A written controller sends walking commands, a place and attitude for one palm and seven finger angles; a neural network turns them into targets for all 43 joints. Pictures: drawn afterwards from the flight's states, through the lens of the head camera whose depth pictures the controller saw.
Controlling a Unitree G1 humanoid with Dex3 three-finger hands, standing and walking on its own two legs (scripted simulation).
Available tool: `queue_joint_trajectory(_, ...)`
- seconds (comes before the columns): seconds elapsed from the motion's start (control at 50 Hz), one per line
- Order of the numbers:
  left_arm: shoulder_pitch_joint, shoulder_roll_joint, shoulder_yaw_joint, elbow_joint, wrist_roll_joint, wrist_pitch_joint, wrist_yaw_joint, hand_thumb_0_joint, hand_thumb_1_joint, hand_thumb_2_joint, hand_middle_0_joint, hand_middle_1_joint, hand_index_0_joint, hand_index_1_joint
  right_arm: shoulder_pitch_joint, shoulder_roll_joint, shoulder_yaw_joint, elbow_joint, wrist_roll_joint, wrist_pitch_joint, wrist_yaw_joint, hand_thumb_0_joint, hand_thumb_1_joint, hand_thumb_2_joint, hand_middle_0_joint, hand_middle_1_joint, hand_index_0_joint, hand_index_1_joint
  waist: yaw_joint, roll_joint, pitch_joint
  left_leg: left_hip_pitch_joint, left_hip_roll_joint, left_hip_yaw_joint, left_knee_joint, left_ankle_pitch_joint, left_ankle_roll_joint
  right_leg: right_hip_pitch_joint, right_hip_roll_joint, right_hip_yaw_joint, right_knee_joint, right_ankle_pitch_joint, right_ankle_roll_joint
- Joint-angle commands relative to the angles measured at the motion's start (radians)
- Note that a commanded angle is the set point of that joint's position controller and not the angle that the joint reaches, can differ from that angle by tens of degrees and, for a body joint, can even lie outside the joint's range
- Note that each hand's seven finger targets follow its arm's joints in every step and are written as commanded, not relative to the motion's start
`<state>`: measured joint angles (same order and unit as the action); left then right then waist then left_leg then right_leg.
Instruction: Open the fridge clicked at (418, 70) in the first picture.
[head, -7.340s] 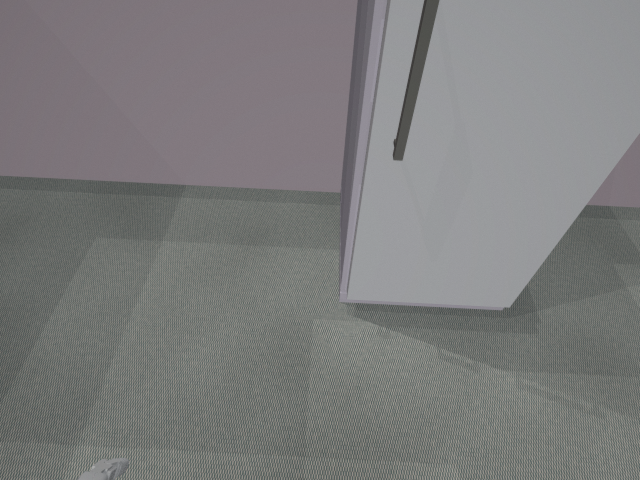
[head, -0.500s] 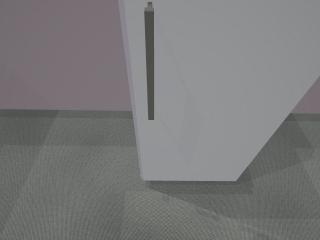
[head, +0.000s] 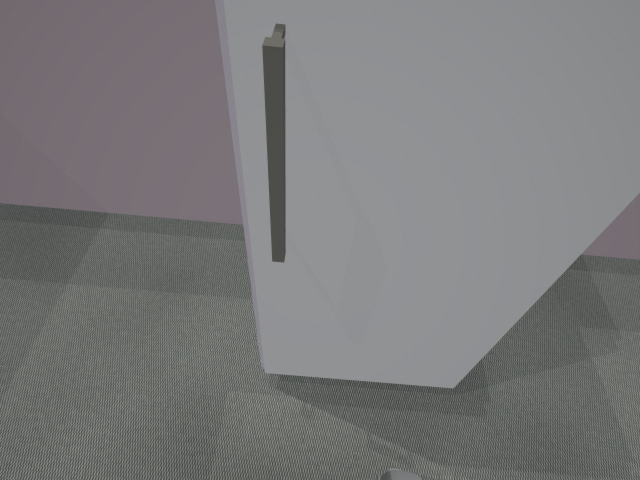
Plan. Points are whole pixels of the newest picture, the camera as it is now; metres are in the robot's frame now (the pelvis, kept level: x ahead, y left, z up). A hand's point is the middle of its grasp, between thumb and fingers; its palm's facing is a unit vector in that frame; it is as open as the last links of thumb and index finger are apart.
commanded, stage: shuffle to correct the standing spot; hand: left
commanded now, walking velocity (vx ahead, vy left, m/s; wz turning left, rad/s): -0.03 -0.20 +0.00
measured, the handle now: (279, 167) +0.46 +0.11 +0.14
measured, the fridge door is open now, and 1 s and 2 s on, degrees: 0 0 0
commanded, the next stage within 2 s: come to a stop and stand still in 0.02 s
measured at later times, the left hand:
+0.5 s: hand out of the picture +0.01 +0.08 -0.17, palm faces +0.12 -0.97 -0.22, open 7.3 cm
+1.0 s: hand out of the picture -0.02 +0.09 -0.18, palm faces +0.06 -0.98 -0.20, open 7.3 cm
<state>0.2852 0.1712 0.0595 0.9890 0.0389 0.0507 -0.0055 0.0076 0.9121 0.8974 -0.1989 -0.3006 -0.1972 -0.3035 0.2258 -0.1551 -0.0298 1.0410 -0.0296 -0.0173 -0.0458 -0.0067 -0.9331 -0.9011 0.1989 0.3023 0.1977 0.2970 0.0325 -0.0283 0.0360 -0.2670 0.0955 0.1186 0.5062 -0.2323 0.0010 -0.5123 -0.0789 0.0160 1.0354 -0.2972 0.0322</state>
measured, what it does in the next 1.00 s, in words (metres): steps on the spot: right foot, then left foot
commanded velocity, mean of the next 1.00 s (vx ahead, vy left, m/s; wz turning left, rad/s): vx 0.03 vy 0.05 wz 0.00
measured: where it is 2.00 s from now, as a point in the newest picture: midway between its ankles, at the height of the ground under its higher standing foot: outside the picture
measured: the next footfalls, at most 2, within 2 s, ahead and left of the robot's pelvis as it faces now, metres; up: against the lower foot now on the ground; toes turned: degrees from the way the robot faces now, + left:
right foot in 0.16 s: +0.09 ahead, -0.21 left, +0.00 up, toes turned -4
left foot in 0.64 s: +0.00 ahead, +0.04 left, +0.00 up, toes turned +4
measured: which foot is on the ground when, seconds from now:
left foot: down 0.00-0.16, up 0.18-0.62, down 0.64-1.00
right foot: up 0.00-0.14, down 0.16-0.66, up 0.68-0.92, down 0.94-1.00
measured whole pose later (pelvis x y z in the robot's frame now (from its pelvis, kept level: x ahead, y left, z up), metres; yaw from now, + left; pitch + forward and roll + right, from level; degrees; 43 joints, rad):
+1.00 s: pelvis -0.02 -0.08 +0.00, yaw +1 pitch +0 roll +1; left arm 0.28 0.14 0.02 1.08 0.03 -0.01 0.02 0.02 0.93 0.90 -0.20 -0.30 -0.20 -0.30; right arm 0.31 -0.14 -0.01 1.08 -0.02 0.01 -0.02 0.00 -0.92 -0.90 0.20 0.30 0.20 0.30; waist 0.00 0.00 0.04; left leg -0.21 0.02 0.06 0.51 -0.29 0.00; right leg -0.21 0.02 -0.06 0.51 -0.28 -0.05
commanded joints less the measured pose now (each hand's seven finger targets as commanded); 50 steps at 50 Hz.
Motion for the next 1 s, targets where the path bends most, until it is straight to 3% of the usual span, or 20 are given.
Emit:
queue_joint_trajectory(0.0, 0.062, 0.016, 0.003, -0.032, -0.008, 0.005, -0.007, 0.0, 0.9, 0.9, -0.2, -0.3, -0.2, -0.3, 0.034, -0.212, -0.067, -0.063, -0.011, 0.008, 0.006, 0.0, -0.9, -0.9, 0.2, 0.3, 0.2, 0.3, -0.035, 0.24, 0.029, -0.086, 0.193, -0.122, -0.221, 0.046, 0.138, 0.085, 0.011, -0.097, -0.222, -0.011, 0.025)
queue_joint_trajectory(0.06, 0.041, 0.046, 0.01, -0.053, -0.007, -0.013, -0.013, 0.0, 0.9, 0.9, -0.2, -0.3, -0.2, -0.3, 0.037, -0.236, -0.083, -0.075, -0.013, 0.022, 0.011, 0.0, -0.9, -0.9, 0.2, 0.3, 0.2, 0.3, -0.041, 0.24, -0.011, -0.098, 0.194, -0.152, -0.136, 0.003, 0.106, 0.189, 0.047, -0.127, -0.381, 0.001, 0.02)
queue_joint_trajectory(0.1, 0.125, 0.095, 0.024, -0.032, -0.008, -0.027, -0.011, 0.0, 0.9, 0.9, -0.2, -0.3, -0.2, -0.3, 0.032, -0.216, -0.085, -0.081, -0.011, 0.031, 0.015, 0.0, -0.9, -0.9, 0.2, 0.3, 0.2, 0.3, 0.001, 0.119, -0.066, -0.153, 0.126, -0.099, 0.035, -0.055, 0.041, 0.345, 0.054, -0.118, -0.559, 0.082, 0.008)
queue_joint_trajectory(0.12, 0.163, 0.177, 0.036, -0.023, 0.001, -0.041, -0.002, 0.0, 0.9, 0.9, -0.2, -0.3, -0.2, -0.3, 0.063, -0.137, -0.07, -0.09, -0.005, 0.034, 0.018, 0.0, -0.9, -0.9, 0.2, 0.3, 0.2, 0.3, 0.019, -0.157, -0.089, -0.251, -0.001, 0.006, 0.276, -0.253, -0.01, 0.415, -0.113, 0.057, -0.7, 0.136, -0.028)
queue_joint_trajectory(0.14, 0.16, 0.238, 0.04, -0.033, 0.005, -0.048, 0.011, 0.0, 0.9, 0.9, -0.2, -0.3, -0.2, -0.3, 0.046, -0.047, -0.044, -0.132, 0.001, 0.039, 0.018, 0.0, -0.9, -0.9, 0.2, 0.3, 0.2, 0.3, 0.024, -0.347, -0.107, -0.308, -0.07, -0.024, 0.481, -0.438, -0.02, 0.358, -0.283, 0.268, -0.749, 0.255, -0.104)
queue_joint_trajectory(0.18, 0.066, 0.184, 0.017, -0.042, -0.002, -0.064, 0.019, 0.0, 0.9, 0.9, -0.2, -0.3, -0.2, -0.3, 0.047, -0.056, -0.036, -0.116, 0.005, 0.042, 0.026, 0.0, -0.9, -0.9, 0.2, 0.3, 0.2, 0.3, -0.01, -0.184, -0.099, -0.247, -0.027, -0.127, 0.55, -0.311, 0.003, 0.259, -0.246, 0.224, -0.769, 0.134, -0.148)
queue_joint_trajectory(0.24, -0.03, 0.144, 0.005, -0.065, -0.008, -0.074, 0.035, 0.0, 0.9, 0.9, -0.2, -0.3, -0.2, -0.3, 0.083, -0.07, -0.033, -0.07, 0.013, 0.034, 0.037, 0.0, -0.9, -0.9, 0.2, 0.3, 0.2, 0.3, -0.036, -0.204, -0.053, -0.219, -0.027, -0.104, 0.525, -0.19, -0.022, 0.245, -0.218, 0.153, -0.733, 0.252, -0.154)
queue_joint_trajectory(0.34, 0.074, 0.191, 0.026, -0.034, -0.009, -0.068, 0.052, 0.0, 0.9, 0.9, -0.2, -0.3, -0.2, -0.3, 0.02, -0.078, -0.025, -0.084, 0.012, 0.049, 0.039, 0.0, -0.9, -0.9, 0.2, 0.3, 0.2, 0.3, 0.028, -0.062, -0.047, -0.267, -0.063, -0.093, 0.441, -0.217, -0.048, 0.386, -0.309, 0.229, -0.72, 0.396, -0.232)
queue_joint_trajectory(0.4, 0.094, 0.204, 0.034, -0.023, -0.008, -0.064, 0.059, 0.0, 0.9, 0.9, -0.2, -0.3, -0.2, -0.3, -0.004, -0.074, -0.024, -0.105, 0.01, 0.057, 0.043, 0.0, -0.9, -0.9, 0.2, 0.3, 0.2, 0.3, 0.04, -0.081, -0.058, -0.273, -0.065, -0.116, 0.429, -0.213, -0.045, 0.4, -0.325, 0.247, -0.726, 0.368, -0.251)
queue_joint_trajectory(0.5, 0.048, 0.209, 0.037, -0.033, 0.0, -0.051, 0.055, 0.0, 0.9, 0.9, -0.2, -0.3, -0.2, -0.3, 0.009, -0.06, -0.023, -0.115, 0.019, 0.052, 0.049, 0.0, -0.9, -0.9, 0.2, 0.3, 0.2, 0.3, 0.026, -0.121, -0.077, -0.129, -0.082, -0.099, 0.256, -0.211, -0.023, 0.301, -0.282, 0.222, -0.751, 0.168, -0.231)
queue_joint_trajectory(0.56, -0.001, 0.199, 0.034, -0.031, -0.007, -0.041, 0.046, 0.0, 0.9, 0.9, -0.2, -0.3, -0.2, -0.3, 0.114, -0.042, -0.016, -0.076, 0.02, 0.039, 0.045, 0.0, -0.9, -0.9, 0.2, 0.3, 0.2, 0.3, -0.03, -0.128, -0.091, 0.117, -0.121, -0.032, -0.005, -0.056, -0.011, 0.167, -0.189, 0.14, -0.731, -0.016, -0.151)
queue_joint_trajectory(0.6, -0.018, 0.141, 0.018, -0.033, -0.015, -0.032, 0.038, 0.0, 0.9, 0.9, -0.2, -0.3, -0.2, -0.3, 0.172, -0.079, -0.02, -0.052, 0.018, 0.029, 0.036, 0.0, -0.9, -0.9, 0.2, 0.3, 0.2, 0.3, -0.057, -0.004, -0.081, 0.245, -0.048, -0.081, -0.153, -0.073, 0.006, 0.056, -0.084, 0.049, -0.641, -0.169, -0.075)
queue_joint_trajectory(0.62, -0.01, 0.085, 0.007, -0.042, -0.02, -0.028, 0.032, 0.0, 0.9, 0.9, -0.2, -0.3, -0.2, -0.3, 0.155, -0.134, -0.03, -0.062, 0.006, 0.027, 0.032, 0.0, -0.9, -0.9, 0.2, 0.3, 0.2, 0.3, -0.052, 0.212, -0.026, 0.17, 0.105, -0.301, -0.266, -0.233, 0.062, -0.008, 0.008, -0.038, -0.496, -0.201, -0.032)
queue_joint_trajectory(0.64, -0.03, 0.057, -0.002, -0.052, -0.015, -0.032, 0.027, 0.0, 0.9, 0.9, -0.2, -0.3, -0.2, -0.3, 0.114, -0.166, -0.031, -0.092, 0.002, 0.029, 0.024, 0.0, -0.9, -0.9, 0.2, 0.3, 0.2, 0.3, -0.048, 0.297, 0.049, 0.019, 0.216, -0.396, -0.366, -0.327, 0.133, 0.014, 0.039, -0.103, -0.359, -0.18, -0.014)
queue_joint_trajectory(0.74, 0.041, 0.028, -0.011, 0.019, 0.0, -0.04, 0.009, 0.0, 0.9, 0.9, -0.2, -0.3, -0.2, -0.3, 0.03, -0.11, -0.014, -0.087, -0.001, 0.008, 0.019, 0.0, -0.9, -0.9, 0.2, 0.3, 0.2, 0.3, -0.004, 0.14, 0.097, -0.083, 0.146, -0.293, -0.352, -0.249, 0.154, 0.087, 0.04, -0.056, -0.162, -0.08, -0.031)
queue_joint_trajectory(0.84, -0.002, 0.017, -0.025, 0.015, -0.013, -0.057, 0.011, 0.0, 0.9, 0.9, -0.2, -0.3, -0.2, -0.3, 0.112, -0.123, -0.013, -0.042, -0.006, 0.001, 0.012, 0.0, -0.9, -0.9, 0.2, 0.3, 0.2, 0.3, -0.049, 0.139, 0.07, 0.057, 0.16, -0.303, -0.282, -0.014, 0.167, 0.136, 0.044, -0.064, -0.39, -0.138, -0.027)
queue_joint_trajectory(0.9, 0.09, 0.032, -0.023, 0.059, -0.019, -0.071, 0.02, 0.0, 0.9, 0.9, -0.2, -0.3, -0.2, -0.3, 0.12, -0.104, -0.005, -0.02, 0.009, -0.003, 0.009, 0.0, -0.9, -0.9, 0.2, 0.3, 0.2, 0.3, -0.007, 0.052, -0.006, -0.003, 0.09, -0.23, -0.14, 0.071, 0.098, 0.38, 0.028, -0.021, -0.656, 0.066, -0.029)
queue_joint_trajectory(0.94, 0.135, 0.1, -0.018, 0.09, -0.021, -0.082, 0.03, 0.0, 0.9, 0.9, -0.2, -0.3, -0.2, -0.3, 0.104, -0.039, 0.014, -0.023, 0.02, -0.01, 0.016, 0.0, -0.9, -0.9, 0.2, 0.3, 0.2, 0.3, -0.002, -0.118, -0.017, -0.113, -0.032, -0.084, -0.031, -0.077, 0.017, 0.497, -0.135, 0.129, -0.71, 0.278, -0.089)
queue_joint_trajectory(0.96, 0.168, 0.104, -0.043, 0.107, -0.006, -0.086, 0.072, 0.0, 0.9, 0.9, -0.2, -0.3, -0.2, -0.3, -0.042, -0.1, 0.005, -0.079, 0.02, -0.016, 0.02, 0.0, -0.9, -0.9, 0.2, 0.3, 0.2, 0.3, 0.011, 0.007, 0.054, 0.024, -0.06, -0.092, 0.097, -0.044, -0.016, 0.257, -0.118, 0.209, -0.684, 0.563, -0.087)
queue_joint_trajectory(0.98, 0.064, 0.146, -0.039, 0.054, -0.02, -0.095, 0.063, 0.0, 0.9, 0.9, -0.2, -0.3, -0.2, -0.3, 0.088, -0.049, 0.009, -0.063, 0.017, 0.003, 0.032, 0.0, -0.9, -0.9, 0.2, 0.3, 0.2, 0.3, -0.073, -0.013, -0.059, 0.03, -0.044, -0.08, 0.118, -0.166, 0.003, 0.254, -0.12, 0.156, -0.74, 0.002, -0.132)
